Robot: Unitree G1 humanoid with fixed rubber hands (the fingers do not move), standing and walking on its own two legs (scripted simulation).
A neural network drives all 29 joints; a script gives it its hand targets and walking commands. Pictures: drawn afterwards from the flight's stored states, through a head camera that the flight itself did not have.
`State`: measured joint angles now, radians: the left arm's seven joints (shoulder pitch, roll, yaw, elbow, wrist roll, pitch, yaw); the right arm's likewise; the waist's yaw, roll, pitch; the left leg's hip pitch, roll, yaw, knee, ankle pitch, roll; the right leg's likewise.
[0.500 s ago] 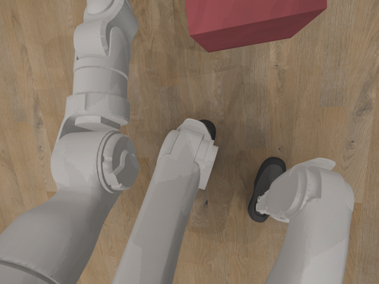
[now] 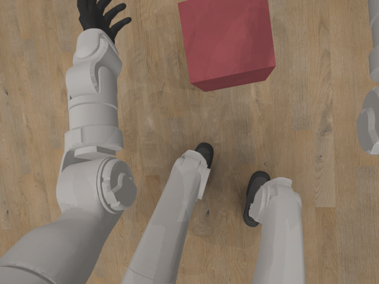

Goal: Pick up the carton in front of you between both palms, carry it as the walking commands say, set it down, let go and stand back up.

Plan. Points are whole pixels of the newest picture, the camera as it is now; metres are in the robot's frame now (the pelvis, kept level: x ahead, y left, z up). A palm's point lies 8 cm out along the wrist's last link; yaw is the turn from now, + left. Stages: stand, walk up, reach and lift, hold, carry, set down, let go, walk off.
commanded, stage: set down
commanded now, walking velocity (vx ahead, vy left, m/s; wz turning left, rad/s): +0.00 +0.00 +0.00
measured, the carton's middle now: (228, 47) +0.57 +0.10 -0.44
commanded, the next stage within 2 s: let go in 0.14 s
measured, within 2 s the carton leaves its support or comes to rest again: neither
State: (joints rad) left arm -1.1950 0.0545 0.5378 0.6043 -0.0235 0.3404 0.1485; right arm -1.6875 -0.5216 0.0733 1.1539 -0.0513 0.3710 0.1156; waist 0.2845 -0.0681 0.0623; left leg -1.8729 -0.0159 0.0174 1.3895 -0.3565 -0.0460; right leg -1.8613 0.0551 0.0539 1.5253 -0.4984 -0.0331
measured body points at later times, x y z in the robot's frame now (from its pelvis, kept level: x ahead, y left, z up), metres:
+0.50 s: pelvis +0.04 +0.02 +0.12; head +0.32 +0.01 +0.47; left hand +0.44 +0.25 +0.02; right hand +0.56 -0.12 +0.01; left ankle +0.12 +0.13 -0.53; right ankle +0.06 -0.10 -0.53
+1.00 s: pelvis +0.09 +0.04 +0.19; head +0.20 +0.02 +0.63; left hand +0.28 +0.26 +0.12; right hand +0.38 -0.16 +0.09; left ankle +0.12 +0.13 -0.53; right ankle +0.06 -0.10 -0.53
